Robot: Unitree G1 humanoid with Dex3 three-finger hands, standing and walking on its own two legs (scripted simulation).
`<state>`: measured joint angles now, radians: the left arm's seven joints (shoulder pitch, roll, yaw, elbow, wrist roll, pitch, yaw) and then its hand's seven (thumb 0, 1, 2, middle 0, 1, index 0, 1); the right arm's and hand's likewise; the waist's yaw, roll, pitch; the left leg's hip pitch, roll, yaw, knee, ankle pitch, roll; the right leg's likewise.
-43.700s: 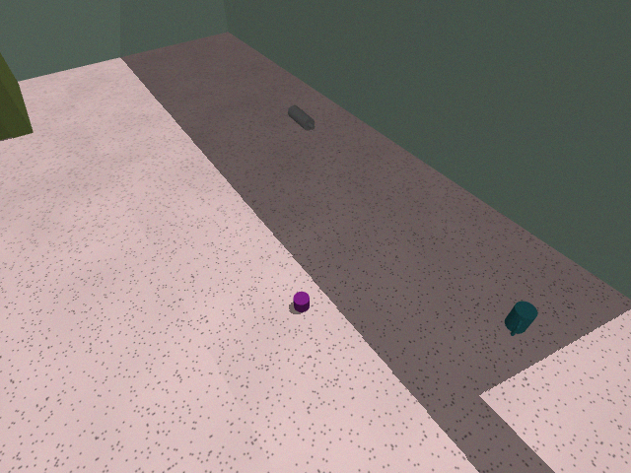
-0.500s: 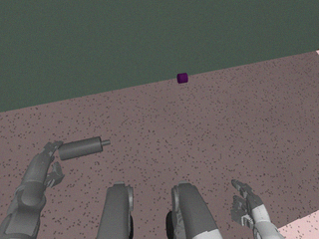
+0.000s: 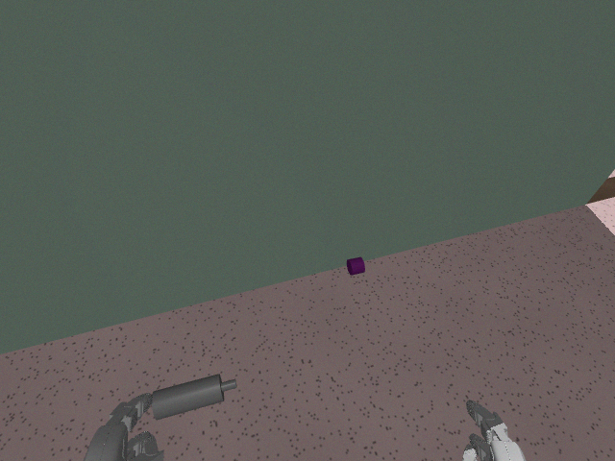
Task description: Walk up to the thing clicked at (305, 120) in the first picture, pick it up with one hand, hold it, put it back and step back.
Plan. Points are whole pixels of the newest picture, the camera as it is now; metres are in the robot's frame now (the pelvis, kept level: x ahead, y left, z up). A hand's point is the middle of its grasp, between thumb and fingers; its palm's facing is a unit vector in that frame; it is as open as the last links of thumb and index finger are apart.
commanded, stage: home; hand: left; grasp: from above
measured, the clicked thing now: (196, 394) +0.47 +0.29 -0.67
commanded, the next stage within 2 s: none
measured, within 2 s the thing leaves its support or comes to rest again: neither
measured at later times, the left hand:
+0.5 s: hand out of the picture +0.17 +0.17 -0.04, palm faces +0.06 -0.98 -0.19, open 7.4 cm
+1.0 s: hand out of the picture +0.17 +0.17 -0.04, palm faces +0.05 -0.98 -0.20, open 7.4 cm
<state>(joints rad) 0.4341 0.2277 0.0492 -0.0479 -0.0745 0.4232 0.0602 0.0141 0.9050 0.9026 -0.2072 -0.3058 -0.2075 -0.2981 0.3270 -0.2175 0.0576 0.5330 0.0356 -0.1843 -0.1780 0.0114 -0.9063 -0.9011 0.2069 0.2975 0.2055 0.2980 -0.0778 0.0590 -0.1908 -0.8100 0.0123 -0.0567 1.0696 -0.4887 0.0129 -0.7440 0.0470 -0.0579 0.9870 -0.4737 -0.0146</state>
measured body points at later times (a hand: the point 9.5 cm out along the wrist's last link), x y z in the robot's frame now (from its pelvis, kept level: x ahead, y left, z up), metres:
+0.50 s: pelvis +0.01 -0.01 +0.01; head +0.02 +0.00 +0.46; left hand +0.17 +0.22 -0.02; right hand +0.18 -0.25 -0.04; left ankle +0.02 +0.11 -0.67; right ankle +0.01 -0.12 -0.67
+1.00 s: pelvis +0.01 -0.01 +0.01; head +0.02 +0.00 +0.46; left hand +0.17 +0.22 -0.02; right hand +0.16 -0.25 -0.05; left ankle +0.02 +0.11 -0.67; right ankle +0.01 -0.12 -0.67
